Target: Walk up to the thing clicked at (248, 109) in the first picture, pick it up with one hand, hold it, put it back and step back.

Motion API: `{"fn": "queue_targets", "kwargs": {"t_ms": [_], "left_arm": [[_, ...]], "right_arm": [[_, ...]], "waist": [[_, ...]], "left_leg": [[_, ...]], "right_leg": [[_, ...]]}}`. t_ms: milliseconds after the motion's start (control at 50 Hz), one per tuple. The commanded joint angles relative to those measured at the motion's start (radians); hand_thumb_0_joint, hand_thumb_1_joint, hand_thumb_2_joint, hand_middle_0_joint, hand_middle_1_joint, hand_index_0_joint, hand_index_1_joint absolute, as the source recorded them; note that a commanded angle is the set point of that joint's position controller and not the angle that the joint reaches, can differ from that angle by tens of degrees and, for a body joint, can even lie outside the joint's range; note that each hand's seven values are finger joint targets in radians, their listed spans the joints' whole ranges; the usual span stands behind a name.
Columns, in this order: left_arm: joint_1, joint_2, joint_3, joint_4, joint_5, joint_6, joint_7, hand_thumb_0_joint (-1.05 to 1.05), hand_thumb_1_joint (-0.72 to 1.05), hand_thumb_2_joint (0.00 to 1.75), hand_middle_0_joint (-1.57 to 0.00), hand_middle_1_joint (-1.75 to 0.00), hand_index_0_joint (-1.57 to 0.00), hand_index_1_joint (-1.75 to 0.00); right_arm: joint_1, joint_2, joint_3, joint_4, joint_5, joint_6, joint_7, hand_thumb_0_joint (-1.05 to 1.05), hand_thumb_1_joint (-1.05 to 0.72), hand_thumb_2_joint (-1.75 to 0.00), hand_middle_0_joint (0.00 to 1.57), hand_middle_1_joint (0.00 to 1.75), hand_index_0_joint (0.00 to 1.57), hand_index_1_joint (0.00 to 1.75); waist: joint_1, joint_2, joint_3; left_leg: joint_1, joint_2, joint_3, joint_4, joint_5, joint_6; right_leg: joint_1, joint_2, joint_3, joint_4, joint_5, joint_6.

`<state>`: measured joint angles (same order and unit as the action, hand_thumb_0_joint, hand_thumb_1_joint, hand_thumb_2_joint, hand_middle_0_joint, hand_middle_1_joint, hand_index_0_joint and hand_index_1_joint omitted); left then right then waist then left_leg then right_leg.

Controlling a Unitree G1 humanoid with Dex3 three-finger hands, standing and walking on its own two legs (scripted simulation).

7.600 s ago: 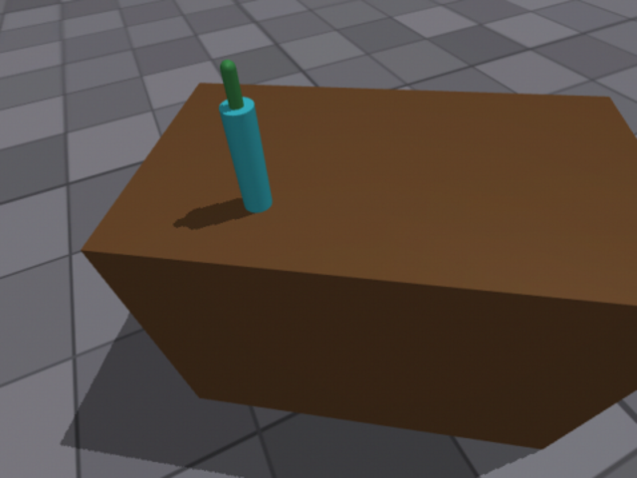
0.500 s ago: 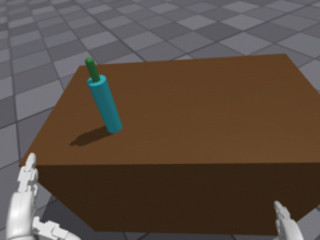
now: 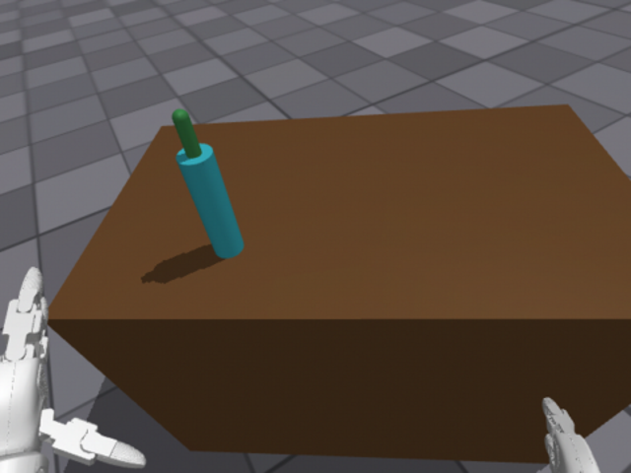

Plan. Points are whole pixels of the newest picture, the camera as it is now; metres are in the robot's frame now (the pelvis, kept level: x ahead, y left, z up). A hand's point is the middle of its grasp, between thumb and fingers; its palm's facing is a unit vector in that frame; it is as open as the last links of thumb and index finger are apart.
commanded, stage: rise first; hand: left
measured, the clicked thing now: (207, 189) +0.49 +0.22 +0.11
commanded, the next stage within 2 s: go down in 0.20 s
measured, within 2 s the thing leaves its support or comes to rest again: neither
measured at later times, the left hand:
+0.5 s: hand (72, 360) +0.20 +0.27 +0.14, palm faces +0.38 -0.83 -0.41, open 17.6 cm
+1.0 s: hand (52, 274) +0.30 +0.34 +0.15, palm faces +0.22 -0.96 -0.17, open 17.2 cm
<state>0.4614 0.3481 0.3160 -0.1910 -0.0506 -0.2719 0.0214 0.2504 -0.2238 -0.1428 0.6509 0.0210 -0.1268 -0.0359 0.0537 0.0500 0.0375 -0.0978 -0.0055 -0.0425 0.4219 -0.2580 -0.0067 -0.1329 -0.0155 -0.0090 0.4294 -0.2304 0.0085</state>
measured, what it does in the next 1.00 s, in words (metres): stands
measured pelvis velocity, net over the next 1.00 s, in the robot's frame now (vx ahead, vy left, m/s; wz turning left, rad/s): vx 0.01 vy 0.01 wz -0.01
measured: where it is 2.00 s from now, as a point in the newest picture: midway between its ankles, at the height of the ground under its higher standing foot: outside the picture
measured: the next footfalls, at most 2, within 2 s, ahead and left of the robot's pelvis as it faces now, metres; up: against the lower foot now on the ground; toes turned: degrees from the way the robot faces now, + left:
none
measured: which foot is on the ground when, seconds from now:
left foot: down 0.00-1.00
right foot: down 0.00-1.00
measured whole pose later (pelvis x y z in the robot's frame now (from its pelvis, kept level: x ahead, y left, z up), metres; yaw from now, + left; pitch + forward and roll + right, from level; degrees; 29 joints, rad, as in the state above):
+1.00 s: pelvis +0.01 +0.01 +0.00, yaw +0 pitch +1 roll -1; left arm -0.11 0.55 0.56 0.39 -0.27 -0.09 -0.41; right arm 0.24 -0.23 -0.04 0.64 0.04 -0.14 -0.09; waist 0.00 0.03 -0.06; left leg -0.21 -0.01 -0.03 0.50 -0.30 0.01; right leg -0.23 -0.02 0.00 0.47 -0.25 0.02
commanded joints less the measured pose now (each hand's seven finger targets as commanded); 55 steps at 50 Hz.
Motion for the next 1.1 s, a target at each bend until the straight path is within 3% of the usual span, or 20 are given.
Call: {"fn": "queue_targets", "kwargs": {"t_ms": [0, 120, 160, 280, 300, 320, 340, 380, 400, 460, 540, 680, 740, 760, 780, 820, 880, 900, 980, 1080], "left_arm": [[-0.063, 0.194, 0.131, -0.203, -0.008, -0.078, 0.018, 0.00, -0.56, 0.07, -0.03, -0.04, -0.02, -0.05], [-0.082, 0.188, 0.131, -0.234, -0.008, -0.086, 0.018, 0.00, -0.57, 0.08, -0.03, -0.03, -0.01, -0.05], [-0.083, 0.204, 0.145, -0.233, -0.008, -0.086, 0.020, 0.00, -0.58, 0.09, -0.03, -0.04, -0.01, -0.06], [-0.100, 0.212, 0.154, -0.234, -0.010, -0.092, 0.015, 0.00, -0.55, 0.03, -0.05, -0.06, -0.05, -0.06], [-0.165, 0.120, 0.120, -0.258, -0.027, -0.136, -0.011, 0.00, -0.59, 0.11, -0.02, -0.03, 0.00, -0.06], [-0.055, 0.250, 0.203, -0.186, -0.006, -0.104, 0.015, 0.00, -0.56, 0.04, -0.05, -0.07, -0.05, -0.06], [-0.159, 0.136, 0.132, -0.254, -0.022, -0.143, -0.012, 0.00, -0.56, 0.05, -0.06, -0.05, -0.05, -0.05], [-0.173, 0.198, 0.195, -0.178, -0.035, -0.151, -0.027, 0.00, -0.58, 0.04, -0.06, -0.04, -0.06, -0.05], [-0.199, 0.188, 0.179, -0.181, -0.036, -0.149, -0.035, 0.00, -0.58, 0.05, -0.06, -0.06, -0.05, -0.06], [-0.242, 0.256, 0.239, -0.109, -0.038, -0.137, -0.042, 0.00, -0.53, 0.05, -0.05, -0.04, -0.05, -0.05], [-0.417, 0.283, 0.247, -0.034, -0.097, -0.101, -0.085, 0.00, -0.47, 0.07, -0.04, -0.01, -0.03, -0.02], [-0.609, 0.417, 0.275, 0.187, -0.163, 0.003, -0.239, 0.00, -0.44, 0.08, -0.03, -0.01, -0.02, -0.02], [-0.724, 0.499, 0.340, 0.230, -0.206, 0.042, -0.310, 0.00, -0.41, 0.07, -0.03, 0.00, -0.03, -0.01], [-0.726, 0.494, 0.336, 0.287, -0.214, 0.063, -0.333, 0.00, -0.42, 0.07, -0.04, 0.00, -0.03, -0.01], [-0.769, 0.503, 0.344, 0.252, -0.228, 0.066, -0.355, 0.00, -0.42, 0.07, -0.03, 0.00, -0.02, -0.01], [-0.779, 0.508, 0.346, 0.350, -0.240, 0.088, -0.390, 0.00, -0.43, 0.07, -0.03, 0.00, -0.03, -0.01], [-0.755, 0.486, 0.324, 0.414, -0.238, 0.117, -0.431, 0.00, -0.41, 0.07, -0.03, 0.00, -0.02, 0.00], [-0.766, 0.465, 0.308, 0.397, -0.236, 0.122, -0.440, 0.00, -0.43, 0.07, -0.03, 0.00, -0.02, 0.00], [-0.809, 0.511, 0.339, 0.387, -0.237, 0.133, -0.449, 0.00, -0.42, 0.07, -0.03, 0.00, -0.02, 0.00], [-0.883, 0.534, 0.360, 0.366, -0.231, 0.128, -0.445, 0.00, -0.43, 0.09, -0.02, 0.00, -0.01, 0.00]], "right_arm": [[-0.086, -0.126, -0.046, -0.156, 0.007, -0.056, -0.008, 0.00, 0.55, -0.04, 0.05, 0.05, 0.05, 0.05], [-0.088, -0.110, -0.027, -0.170, 0.007, -0.059, -0.007, 0.00, 0.55, -0.04, 0.05, 0.05, 0.05, 0.05], [-0.079, -0.163, -0.076, -0.161, 0.004, -0.059, -0.012, 0.00, 0.55, -0.05, 0.05, 0.05, 0.05, 0.05], [-0.062, -0.141, -0.063, -0.158, 0.009, -0.055, -0.001, 0.00, 0.51, -0.05, 0.05, 0.05, 0.05, 0.05], [-0.116, -0.084, -0.014, -0.149, -0.005, -0.056, 0.012, 0.00, 0.58, -0.05, 0.05, 0.05, 0.05, 0.05], [-0.069, -0.147, -0.077, -0.145, 0.007, -0.056, -0.003, 0.00, 0.51, -0.05, 0.05, 0.05, 0.05, 0.05], [-0.091, -0.106, -0.034, -0.138, -0.008, -0.054, 0.011, 0.00, 0.52, -0.05, 0.05, 0.05, 0.05, 0.05], [-0.131, -0.156, -0.067, -0.165, -0.007, -0.054, 0.009, 0.00, 0.51, -0.05, 0.05, 0.05, 0.05, 0.05], [-0.134, -0.177, -0.079, -0.188, -0.009, -0.055, 0.005, 0.00, 0.51, -0.05, 0.05, 0.05, 0.05, 0.05], [-0.103, -0.147, -0.062, -0.169, -0.005, -0.035, 0.001, 0.00, 0.53, -0.05, 0.05, 0.05, 0.05, 0.05], [-0.131, -0.124, -0.031, -0.146, 0.009, -0.032, -0.014, 0.00, 0.53, -0.05, 0.05, 0.05, 0.05, 0.05], [-0.142, -0.119, 0.022, -0.138, 0.028, -0.037, -0.052, 0.00, 0.54, -0.05, 0.05, 0.05, 0.05, 0.05], [-0.145, -0.134, 0.031, -0.127, 0.031, -0.041, -0.064, 0.00, 0.54, -0.05, 0.05, 0.05, 0.05, 0.05], [-0.130, -0.150, 0.022, -0.112, 0.031, -0.044, -0.066, 0.00, 0.53, -0.05, 0.05, 0.05, 0.05, 0.05], [-0.132, -0.104, 0.069, -0.136, 0.034, -0.051, -0.062, 0.00, 0.53, -0.05, 0.05, 0.05, 0.05, 0.05], [-0.139, -0.151, 0.036, -0.124, 0.032, -0.056, -0.073, 0.00, 0.53, -0.05, 0.05, 0.05, 0.05, 0.05], [-0.131, -0.122, 0.076, -0.139, 0.030, -0.066, -0.069, 0.00, 0.54, -0.05, 0.05, 0.05, 0.05, 0.05], [-0.134, -0.147, 0.055, -0.153, 0.028, -0.068, -0.070, 0.00, 0.53, -0.05, 0.05, 0.05, 0.05, 0.05], [-0.084, -0.195, 0.019, -0.184, 0.021, -0.075, -0.068, 0.00, 0.54, -0.05, 0.05, 0.05, 0.05, 0.05], [-0.045, -0.163, 0.043, -0.156, 0.012, -0.086, -0.065, 0.00, 0.54, -0.05, 0.05, 0.05, 0.05, 0.05]], "waist": [[0.003, -0.021, -0.059], [0.010, -0.009, -0.068], [0.001, -0.015, -0.058], [0.008, 0.007, -0.041], [0.000, -0.045, -0.075], [0.027, -0.002, -0.052], [-0.006, -0.029, -0.082], [0.000, -0.042, -0.101], [-0.014, -0.060, -0.105], [-0.016, -0.037, -0.108], [-0.034, -0.019, -0.084], [-0.045, 0.024, -0.137], [-0.037, 0.042, -0.233], [-0.041, 0.028, -0.230], [-0.030, 0.051, -0.259], [-0.040, 0.027, -0.267], [-0.021, 0.055, -0.239], [-0.020, 0.042, -0.251], [-0.029, 0.042, -0.263], [-0.028, 0.059, -0.265]], "left_leg": [[-0.036, -0.017, 0.054, -0.072, 0.174, 0.019], [-0.031, -0.016, 0.053, -0.069, 0.199, 0.018], [-0.036, -0.010, 0.047, -0.075, 0.196, 0.014], [-0.047, -0.012, 0.049, -0.081, 0.179, 0.010], [-0.076, -0.013, 0.048, -0.027, 0.152, 0.008], [-0.049, -0.010, 0.047, -0.079, 0.174, 0.009], [-0.078, -0.013, 0.048, -0.027, 0.154, 0.008], [-0.085, -0.016, 0.047, -0.011, 0.147, 0.009], [-0.080, -0.013, 0.043, -0.008, 0.154, 0.008], [-0.095, -0.014, 0.038, -0.006, 0.155, 0.006], [-0.126, -0.020, 0.039, -0.010, 0.084, 0.010], [-0.118, -0.031, 0.038, -0.001, 0.119, 0.022], [-0.091, -0.027, 0.032, 0.010, 0.197, 0.019], [-0.096, -0.020, 0.024, 0.007, 0.208, 0.015], [-0.090, -0.018, 0.025, 0.011, 0.248, 0.012], [-0.082, -0.013, 0.020, 0.015, 0.286, 0.013], [-0.094, -0.007, 0.020, 0.010, 0.311, 0.005], [-0.087, 0.001, 0.014, 0.006, 0.326, 0.000], [-0.077, 0.008, 0.017, 0.008, 0.350, -0.005], [-0.069, 0.016, 0.012, 0.011, 0.385, -0.009]], "right_leg": [[0.025, 0.007, -0.044, -0.070, 0.139, -0.013], [0.028, 0.007, -0.046, -0.065, 0.162, -0.015], [0.028, 0.012, -0.049, -0.060, 0.159, -0.016], [0.018, 0.013, -0.048, -0.059, 0.136, -0.019], [-0.007, 0.015, -0.044, -0.030, 0.108, -0.006], [0.023, 0.012, -0.050, -0.054, 0.125, -0.018], [-0.012, 0.015, -0.039, -0.026, 0.112, -0.010], [-0.013, 0.010, -0.038, -0.018, 0.104, -0.006], [-0.015, 0.012, -0.039, -0.013, 0.117, -0.005], [-0.021, 0.011, -0.040, -0.003, 0.117, -0.007], [-0.052, 0.003, -0.033, -0.012, 0.069, -0.002], [-0.045, -0.008, -0.028, -0.020, 0.115, -0.007], [-0.009, -0.006, -0.031, -0.012, 0.184, -0.012], [-0.012, 0.000, -0.034, -0.004, 0.185, -0.015], [0.003, 0.000, -0.036, 0.002, 0.218, -0.017], [0.004, 0.004, -0.037, 0.012, 0.249, -0.020], [-0.011, 0.009, -0.042, 0.018, 0.244, -0.027], [-0.020, 0.015, -0.043, 0.022, 0.240, -0.029], [-0.027, 0.021, -0.046, 0.021, 0.247, -0.029], [-0.042, 0.025, -0.045, 0.030, 0.249, -0.028]]}}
